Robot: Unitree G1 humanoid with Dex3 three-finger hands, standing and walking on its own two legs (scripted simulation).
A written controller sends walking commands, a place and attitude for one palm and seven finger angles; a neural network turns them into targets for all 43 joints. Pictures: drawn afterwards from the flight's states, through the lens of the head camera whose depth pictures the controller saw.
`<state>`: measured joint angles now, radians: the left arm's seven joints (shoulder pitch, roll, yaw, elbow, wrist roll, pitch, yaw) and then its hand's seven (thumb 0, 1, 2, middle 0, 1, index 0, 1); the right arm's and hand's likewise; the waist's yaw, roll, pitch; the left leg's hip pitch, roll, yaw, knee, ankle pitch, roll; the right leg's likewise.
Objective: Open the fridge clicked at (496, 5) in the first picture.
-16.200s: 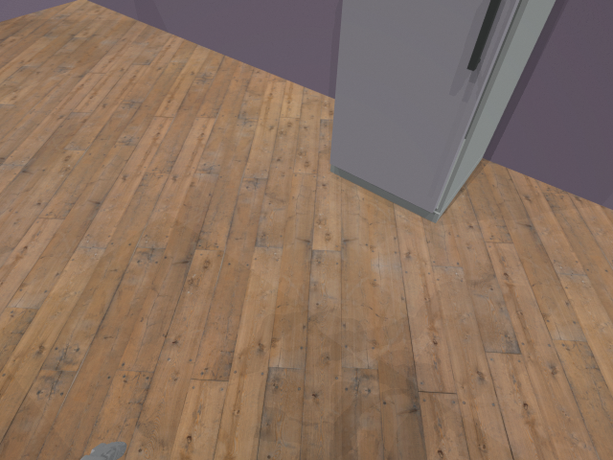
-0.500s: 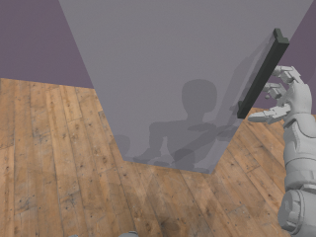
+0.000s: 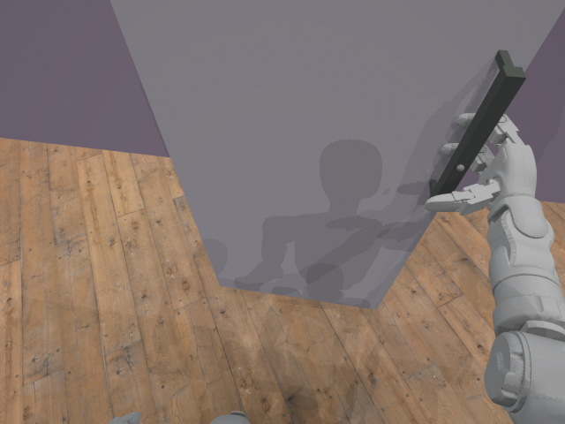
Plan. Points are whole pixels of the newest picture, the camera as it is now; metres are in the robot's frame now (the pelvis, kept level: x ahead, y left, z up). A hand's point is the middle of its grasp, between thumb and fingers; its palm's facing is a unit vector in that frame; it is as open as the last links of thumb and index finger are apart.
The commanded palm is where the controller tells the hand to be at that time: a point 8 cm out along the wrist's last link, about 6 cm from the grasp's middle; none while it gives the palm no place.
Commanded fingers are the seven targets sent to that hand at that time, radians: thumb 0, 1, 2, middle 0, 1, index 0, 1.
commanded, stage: slide the fingers in behind the handle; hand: right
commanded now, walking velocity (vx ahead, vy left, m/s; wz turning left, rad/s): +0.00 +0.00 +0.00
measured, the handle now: (463, 143) +0.51 -0.19 +0.12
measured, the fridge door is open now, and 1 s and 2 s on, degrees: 0 0 0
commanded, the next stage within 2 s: grip the handle and tug to test in 0.84 s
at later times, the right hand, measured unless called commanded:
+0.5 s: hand (451, 167) +0.46 -0.17 +0.12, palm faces +0.03 +1.00 +0.01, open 14.1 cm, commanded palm +0.43 -0.21 +0.12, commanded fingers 0.00 0.50 -0.30 0.30 1.20 0.30 1.20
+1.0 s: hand (451, 167) +0.46 -0.17 +0.12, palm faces +0.02 +1.00 +0.01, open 14.0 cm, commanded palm +0.43 -0.21 +0.12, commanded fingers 0.00 0.31 -0.38 0.32 1.23 0.32 1.23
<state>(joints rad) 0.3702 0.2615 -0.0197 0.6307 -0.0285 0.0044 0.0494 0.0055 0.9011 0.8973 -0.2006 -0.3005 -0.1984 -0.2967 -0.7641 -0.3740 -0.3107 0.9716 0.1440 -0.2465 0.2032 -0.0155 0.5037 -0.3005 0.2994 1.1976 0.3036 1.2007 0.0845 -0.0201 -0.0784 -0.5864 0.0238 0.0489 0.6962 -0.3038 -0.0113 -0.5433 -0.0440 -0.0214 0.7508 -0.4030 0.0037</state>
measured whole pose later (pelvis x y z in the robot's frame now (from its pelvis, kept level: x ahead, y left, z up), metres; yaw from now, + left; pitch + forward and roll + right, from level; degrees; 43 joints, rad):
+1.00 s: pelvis +0.00 -0.01 +0.00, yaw +0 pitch +11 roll +1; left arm 0.37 0.25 -0.01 0.65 -0.02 0.00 0.04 0.01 0.90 0.90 -0.20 -0.30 -0.20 -0.30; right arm -0.75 -0.31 -0.26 0.94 0.14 -0.25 0.14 -0.02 0.50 -0.30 0.28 1.20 0.29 1.20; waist 0.07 -0.02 -0.09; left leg -0.57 0.03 0.04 0.69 -0.30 -0.02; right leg -0.53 -0.03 -0.02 0.74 -0.40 0.00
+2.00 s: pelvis +0.01 -0.01 +0.00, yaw +0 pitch +11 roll +1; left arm 0.37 0.25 0.00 0.65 -0.02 0.01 0.03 0.01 0.90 0.90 -0.20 -0.30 -0.20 -0.30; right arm -0.68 -0.30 -0.26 0.85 0.16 -0.22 0.11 0.00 -0.75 -0.81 0.36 1.40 0.37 1.40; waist 0.07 -0.03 -0.10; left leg -0.55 0.03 0.04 0.67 -0.31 -0.02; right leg -0.50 -0.04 -0.03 0.73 -0.41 0.00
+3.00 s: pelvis +0.00 -0.01 +0.02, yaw -1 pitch +1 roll +0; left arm 0.19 0.22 -0.02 0.57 0.00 0.06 0.10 0.01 0.90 0.90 -0.20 -0.30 -0.20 -0.30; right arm -0.07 -0.17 -0.01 0.10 0.06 -0.09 -0.07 -0.01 -0.65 -0.74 0.40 1.37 0.36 1.38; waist 0.03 -0.04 0.00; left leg -0.31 0.05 0.04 0.54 -0.25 -0.03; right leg -0.25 -0.01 -0.03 0.55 -0.32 -0.01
